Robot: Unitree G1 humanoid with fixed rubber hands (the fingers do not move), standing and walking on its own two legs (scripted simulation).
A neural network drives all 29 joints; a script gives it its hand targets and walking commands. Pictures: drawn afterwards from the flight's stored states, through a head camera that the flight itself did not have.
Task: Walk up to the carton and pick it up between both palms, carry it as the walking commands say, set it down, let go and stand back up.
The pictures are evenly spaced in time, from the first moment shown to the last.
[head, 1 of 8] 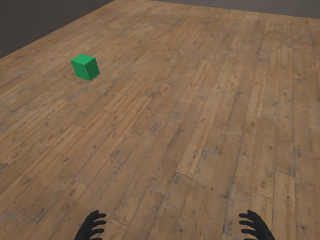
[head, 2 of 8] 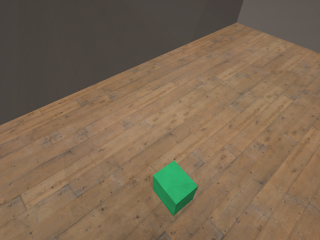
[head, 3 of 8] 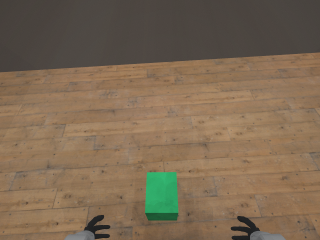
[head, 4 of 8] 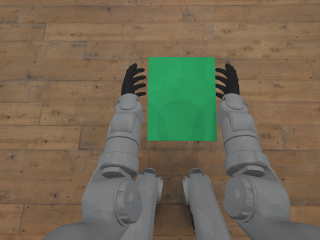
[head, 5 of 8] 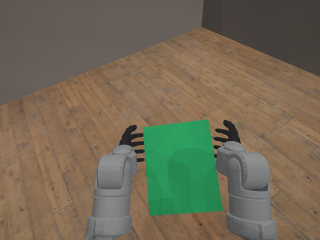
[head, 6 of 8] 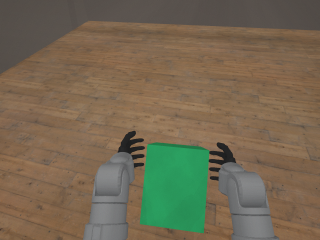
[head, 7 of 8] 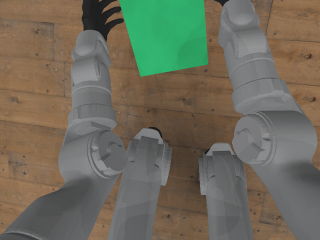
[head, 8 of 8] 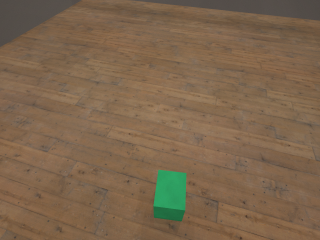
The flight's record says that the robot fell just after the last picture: no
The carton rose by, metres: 0.66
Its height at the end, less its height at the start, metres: +0.00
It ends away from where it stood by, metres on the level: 2.79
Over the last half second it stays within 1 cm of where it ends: yes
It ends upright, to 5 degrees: yes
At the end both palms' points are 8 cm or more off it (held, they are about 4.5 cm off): yes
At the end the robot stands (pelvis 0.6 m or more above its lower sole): yes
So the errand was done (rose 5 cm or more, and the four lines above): yes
